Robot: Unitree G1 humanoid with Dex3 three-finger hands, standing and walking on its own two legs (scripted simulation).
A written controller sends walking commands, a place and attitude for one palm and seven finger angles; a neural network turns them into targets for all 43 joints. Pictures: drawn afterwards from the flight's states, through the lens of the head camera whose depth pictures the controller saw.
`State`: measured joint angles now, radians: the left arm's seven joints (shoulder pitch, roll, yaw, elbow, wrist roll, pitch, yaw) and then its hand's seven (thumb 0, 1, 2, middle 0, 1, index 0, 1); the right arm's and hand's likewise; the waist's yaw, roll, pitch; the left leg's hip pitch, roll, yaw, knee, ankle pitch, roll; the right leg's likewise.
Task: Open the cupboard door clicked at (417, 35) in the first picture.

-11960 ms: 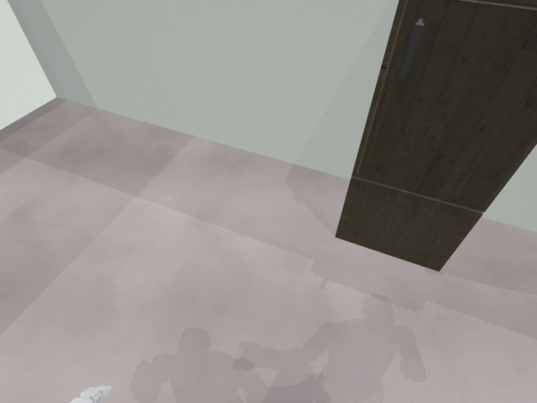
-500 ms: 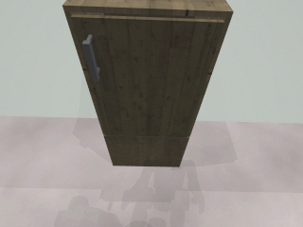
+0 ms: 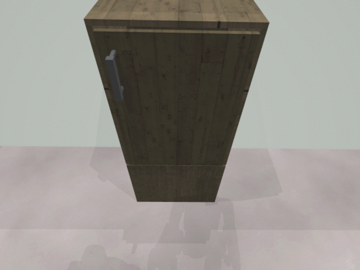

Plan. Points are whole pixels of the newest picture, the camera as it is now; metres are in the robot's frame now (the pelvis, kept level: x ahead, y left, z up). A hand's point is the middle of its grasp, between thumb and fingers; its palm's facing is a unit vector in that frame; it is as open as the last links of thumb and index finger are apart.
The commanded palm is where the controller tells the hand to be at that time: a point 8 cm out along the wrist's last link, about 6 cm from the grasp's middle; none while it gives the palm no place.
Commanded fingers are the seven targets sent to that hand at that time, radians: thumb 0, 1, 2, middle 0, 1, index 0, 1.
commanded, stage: look again from close up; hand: left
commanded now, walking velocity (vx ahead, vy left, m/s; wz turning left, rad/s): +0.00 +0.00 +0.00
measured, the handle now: (116, 76) +0.57 +0.23 +0.13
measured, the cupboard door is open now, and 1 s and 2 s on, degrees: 0 0 0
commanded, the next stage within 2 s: shuffle to correct the standing spot in 0.58 s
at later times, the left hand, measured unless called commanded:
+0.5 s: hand out of the picture +0.06 +0.18 -0.17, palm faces +0.05 -0.97 -0.23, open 7.4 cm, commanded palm none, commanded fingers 0.00 0.90 0.90 -0.20 -0.30 -0.20 -0.30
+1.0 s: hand out of the picture -0.04 +0.17 -0.18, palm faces +0.06 -0.99 -0.16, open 7.4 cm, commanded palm none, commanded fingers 0.00 0.90 0.90 -0.20 -0.30 -0.20 -0.30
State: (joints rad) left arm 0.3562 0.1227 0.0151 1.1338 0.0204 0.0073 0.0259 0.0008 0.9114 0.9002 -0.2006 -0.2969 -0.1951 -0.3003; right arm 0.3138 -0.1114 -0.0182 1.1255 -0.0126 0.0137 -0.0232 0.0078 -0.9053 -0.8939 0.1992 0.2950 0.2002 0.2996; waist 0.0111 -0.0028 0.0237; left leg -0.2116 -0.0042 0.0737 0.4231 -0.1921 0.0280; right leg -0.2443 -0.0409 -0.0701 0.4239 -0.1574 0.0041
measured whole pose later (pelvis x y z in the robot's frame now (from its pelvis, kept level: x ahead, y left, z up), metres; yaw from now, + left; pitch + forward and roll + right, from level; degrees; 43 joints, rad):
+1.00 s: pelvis +0.00 +0.00 +0.00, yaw +0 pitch -2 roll +0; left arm 0.40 0.14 0.03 1.07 0.03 0.02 0.00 0.00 0.91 0.90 -0.20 -0.30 -0.20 -0.30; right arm 0.38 -0.16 -0.03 1.10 -0.02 0.02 -0.02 0.01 -0.90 -0.89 0.20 0.30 0.20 0.30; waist -0.01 0.01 0.01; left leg -0.22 0.00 0.06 0.48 -0.24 0.04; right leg -0.26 -0.03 -0.08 0.54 -0.34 -0.01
